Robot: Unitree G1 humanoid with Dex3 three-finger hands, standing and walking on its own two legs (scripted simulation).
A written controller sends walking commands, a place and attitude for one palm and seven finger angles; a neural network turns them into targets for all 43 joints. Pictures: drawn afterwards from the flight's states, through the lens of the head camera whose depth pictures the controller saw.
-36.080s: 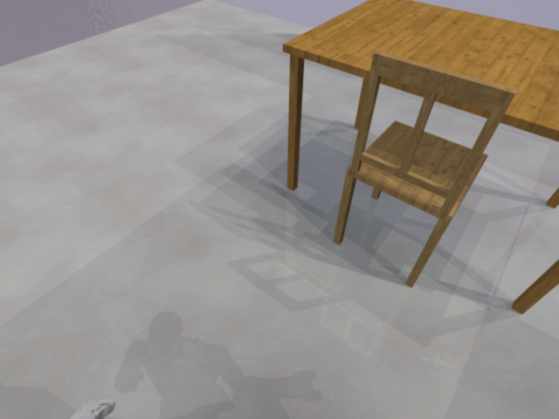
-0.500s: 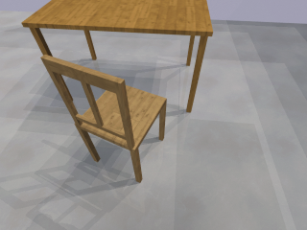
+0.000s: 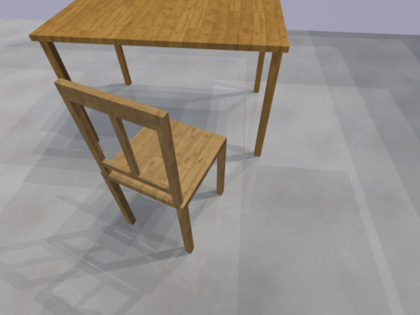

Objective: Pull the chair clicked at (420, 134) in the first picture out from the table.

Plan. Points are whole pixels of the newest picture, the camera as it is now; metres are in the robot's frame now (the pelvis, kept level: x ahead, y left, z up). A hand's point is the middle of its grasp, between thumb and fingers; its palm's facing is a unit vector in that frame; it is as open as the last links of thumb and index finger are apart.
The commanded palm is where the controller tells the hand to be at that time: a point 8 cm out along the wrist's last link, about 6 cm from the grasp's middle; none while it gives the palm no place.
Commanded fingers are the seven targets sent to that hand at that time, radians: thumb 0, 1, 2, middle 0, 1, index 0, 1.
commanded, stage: look to check the result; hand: left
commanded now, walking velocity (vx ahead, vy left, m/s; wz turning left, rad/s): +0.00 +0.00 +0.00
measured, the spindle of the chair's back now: (126, 147) +0.60 +0.30 -0.11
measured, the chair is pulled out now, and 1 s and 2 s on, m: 0.47 0.47 0.47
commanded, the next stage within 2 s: take the last steps up to it in 0.18 s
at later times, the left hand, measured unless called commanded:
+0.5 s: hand out of the picture -0.01 +0.16 -0.18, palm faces +0.03 -0.98 -0.18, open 7.4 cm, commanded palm none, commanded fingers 0.00 0.90 0.90 -0.20 -0.30 -0.20 -0.30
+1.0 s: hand out of the picture +0.15 +0.18 -0.19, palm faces +0.06 -0.97 -0.24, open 7.3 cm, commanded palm none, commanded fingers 0.00 0.90 0.90 -0.20 -0.30 -0.20 -0.30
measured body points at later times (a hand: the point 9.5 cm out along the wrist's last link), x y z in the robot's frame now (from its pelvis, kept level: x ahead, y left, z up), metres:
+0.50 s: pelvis +0.01 +0.00 +0.00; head +0.02 -0.01 +0.45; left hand -0.01 +0.21 -0.16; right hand -0.02 -0.21 -0.17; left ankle +0.00 +0.11 -0.74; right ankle -0.01 -0.10 -0.74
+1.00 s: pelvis +0.11 -0.02 -0.03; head +0.13 -0.03 +0.42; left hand +0.15 +0.23 -0.17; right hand +0.03 -0.22 -0.19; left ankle +0.01 +0.11 -0.74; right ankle +0.15 -0.13 -0.75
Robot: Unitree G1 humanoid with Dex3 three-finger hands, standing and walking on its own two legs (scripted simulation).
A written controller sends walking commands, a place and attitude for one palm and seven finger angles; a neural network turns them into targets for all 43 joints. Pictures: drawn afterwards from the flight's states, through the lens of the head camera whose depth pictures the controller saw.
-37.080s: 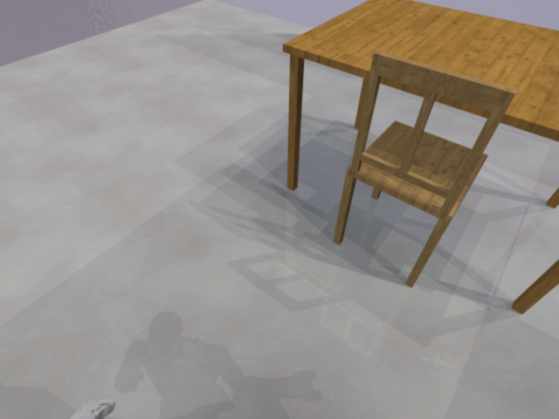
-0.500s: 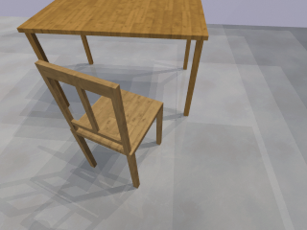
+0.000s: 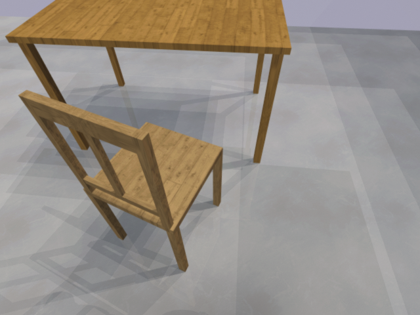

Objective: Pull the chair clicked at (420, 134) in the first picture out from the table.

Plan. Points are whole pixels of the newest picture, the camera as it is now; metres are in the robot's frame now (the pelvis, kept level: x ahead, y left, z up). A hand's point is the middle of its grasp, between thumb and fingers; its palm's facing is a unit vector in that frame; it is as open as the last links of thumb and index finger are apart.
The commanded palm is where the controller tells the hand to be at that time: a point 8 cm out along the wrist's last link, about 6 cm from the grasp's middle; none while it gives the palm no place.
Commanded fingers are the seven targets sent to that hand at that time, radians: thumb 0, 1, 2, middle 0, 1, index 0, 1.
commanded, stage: come to a stop and stand still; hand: left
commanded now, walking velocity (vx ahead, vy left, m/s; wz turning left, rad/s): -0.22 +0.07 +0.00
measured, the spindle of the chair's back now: (106, 166) +0.49 +0.32 -0.08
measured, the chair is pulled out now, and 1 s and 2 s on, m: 0.47 0.47 0.47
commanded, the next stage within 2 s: look again from close up in 0.96 s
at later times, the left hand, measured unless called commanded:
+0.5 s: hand out of the picture +0.07 +0.18 -0.15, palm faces +0.04 -0.97 -0.24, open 7.3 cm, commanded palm none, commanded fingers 0.00 0.90 0.90 -0.20 -0.30 -0.20 -0.30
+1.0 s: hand out of the picture -0.04 +0.20 -0.15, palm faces +0.02 -0.98 -0.21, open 7.4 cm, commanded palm none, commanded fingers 0.00 0.90 0.90 -0.20 -0.30 -0.20 -0.30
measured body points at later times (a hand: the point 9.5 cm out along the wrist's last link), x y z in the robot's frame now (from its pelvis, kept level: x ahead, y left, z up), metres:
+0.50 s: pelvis +0.01 +0.00 +0.02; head +0.05 -0.01 +0.47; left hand +0.07 +0.24 -0.13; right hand +0.04 -0.23 -0.14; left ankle -0.05 +0.12 -0.72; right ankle +0.04 -0.11 -0.72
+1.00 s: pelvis -0.02 +0.02 +0.02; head -0.02 +0.01 +0.47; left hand -0.04 +0.25 -0.14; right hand -0.01 -0.20 -0.14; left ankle -0.02 +0.12 -0.72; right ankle +0.04 -0.11 -0.72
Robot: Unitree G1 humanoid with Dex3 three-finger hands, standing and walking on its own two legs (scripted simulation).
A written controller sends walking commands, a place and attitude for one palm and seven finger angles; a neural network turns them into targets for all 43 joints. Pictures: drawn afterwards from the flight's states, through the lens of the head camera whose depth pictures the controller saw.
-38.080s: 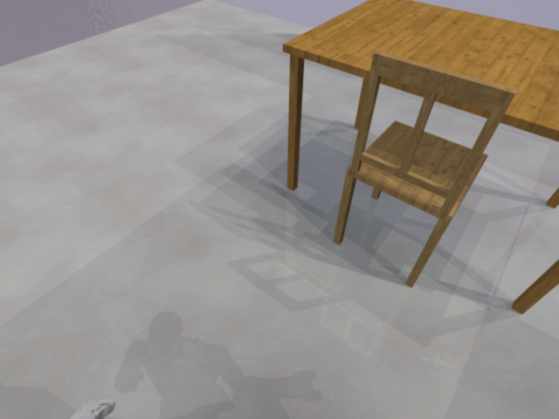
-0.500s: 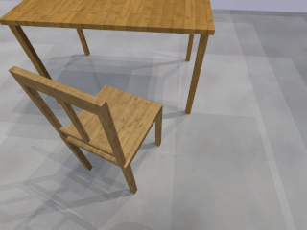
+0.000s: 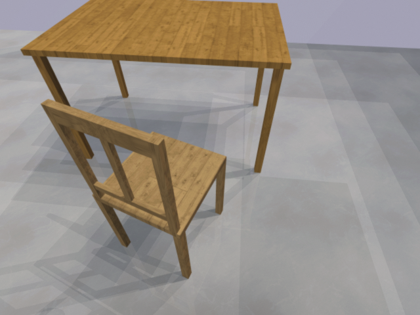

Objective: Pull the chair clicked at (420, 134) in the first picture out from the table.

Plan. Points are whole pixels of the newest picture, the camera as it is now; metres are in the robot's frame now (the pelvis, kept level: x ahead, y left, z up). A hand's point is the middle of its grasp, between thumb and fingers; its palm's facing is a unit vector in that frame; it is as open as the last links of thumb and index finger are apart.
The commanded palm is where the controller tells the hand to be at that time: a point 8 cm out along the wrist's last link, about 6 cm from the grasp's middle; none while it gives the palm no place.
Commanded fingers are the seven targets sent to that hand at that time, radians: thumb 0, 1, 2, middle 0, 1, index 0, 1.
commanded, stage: look again from close up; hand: left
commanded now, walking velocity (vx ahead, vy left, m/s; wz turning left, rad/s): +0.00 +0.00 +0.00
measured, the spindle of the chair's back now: (119, 171) +0.51 +0.30 -0.10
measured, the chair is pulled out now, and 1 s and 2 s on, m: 0.47 0.47 0.47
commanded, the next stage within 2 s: none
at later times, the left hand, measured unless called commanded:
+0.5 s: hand out of the picture +0.03 +0.15 -0.17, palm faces +0.02 -0.98 -0.17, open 7.3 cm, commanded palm none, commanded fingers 0.00 0.90 0.90 -0.20 -0.30 -0.20 -0.30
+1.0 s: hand out of the picture +0.03 +0.15 -0.17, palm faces +0.03 -0.99 -0.14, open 7.3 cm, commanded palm none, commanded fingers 0.00 0.90 0.90 -0.20 -0.30 -0.20 -0.30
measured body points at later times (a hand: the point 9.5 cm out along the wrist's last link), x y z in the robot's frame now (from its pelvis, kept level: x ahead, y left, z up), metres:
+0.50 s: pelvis +0.03 -0.01 +0.00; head +0.03 -0.01 +0.45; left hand +0.03 +0.20 -0.16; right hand +0.01 -0.22 -0.16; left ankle +0.00 +0.10 -0.74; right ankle +0.06 -0.13 -0.74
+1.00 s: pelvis +0.04 +0.00 +0.01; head +0.04 +0.01 +0.46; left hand +0.02 +0.20 -0.16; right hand +0.02 -0.21 -0.15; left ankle +0.00 +0.10 -0.74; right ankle +0.06 -0.13 -0.73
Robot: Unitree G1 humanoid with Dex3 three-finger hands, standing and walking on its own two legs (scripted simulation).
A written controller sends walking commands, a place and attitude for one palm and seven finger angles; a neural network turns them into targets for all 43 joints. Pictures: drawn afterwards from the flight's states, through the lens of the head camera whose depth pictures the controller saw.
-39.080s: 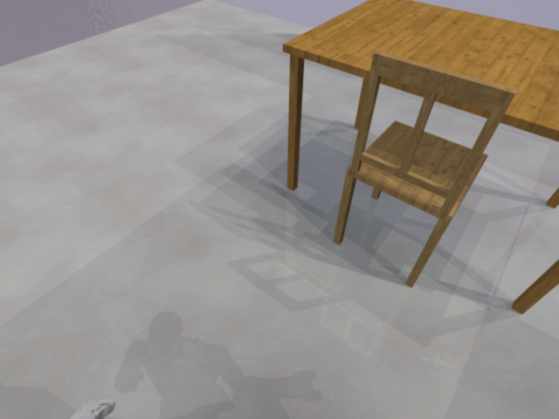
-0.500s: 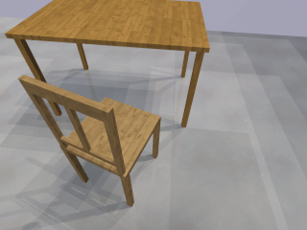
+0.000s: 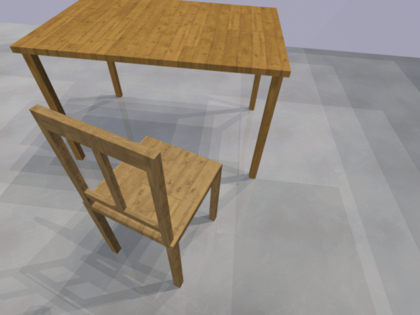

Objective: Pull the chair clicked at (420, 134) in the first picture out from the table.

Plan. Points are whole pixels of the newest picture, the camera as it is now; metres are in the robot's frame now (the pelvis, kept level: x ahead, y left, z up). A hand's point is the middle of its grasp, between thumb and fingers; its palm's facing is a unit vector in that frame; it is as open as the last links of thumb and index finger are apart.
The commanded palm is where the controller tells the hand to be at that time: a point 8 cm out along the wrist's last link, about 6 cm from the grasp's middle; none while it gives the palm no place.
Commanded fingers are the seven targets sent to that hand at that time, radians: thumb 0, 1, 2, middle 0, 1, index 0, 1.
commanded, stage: look again from close up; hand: left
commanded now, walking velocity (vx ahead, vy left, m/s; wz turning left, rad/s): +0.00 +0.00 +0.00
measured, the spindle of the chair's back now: (111, 181) +0.47 +0.31 -0.11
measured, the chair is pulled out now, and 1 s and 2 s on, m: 0.47 0.47 0.47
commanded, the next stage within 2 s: none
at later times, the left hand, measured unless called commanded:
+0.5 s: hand out of the picture -0.02 +0.15 -0.18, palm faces +0.03 -0.99 -0.14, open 7.4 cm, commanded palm none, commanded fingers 0.00 0.90 0.90 -0.20 -0.30 -0.20 -0.30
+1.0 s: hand out of the picture -0.02 +0.14 -0.18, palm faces +0.03 -0.99 -0.13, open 7.4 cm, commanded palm none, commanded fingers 0.00 0.90 0.90 -0.20 -0.30 -0.20 -0.30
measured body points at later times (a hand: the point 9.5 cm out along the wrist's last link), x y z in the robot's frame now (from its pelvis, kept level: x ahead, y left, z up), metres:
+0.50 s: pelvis +0.00 +0.00 +0.00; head +0.00 +0.01 +0.45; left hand -0.02 +0.20 -0.17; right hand -0.03 -0.20 -0.16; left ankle -0.04 +0.10 -0.74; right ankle +0.02 -0.13 -0.74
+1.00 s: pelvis +0.01 +0.00 +0.00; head +0.01 +0.00 +0.45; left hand -0.02 +0.19 -0.17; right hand -0.03 -0.21 -0.16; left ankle -0.04 +0.10 -0.74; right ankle +0.02 -0.13 -0.74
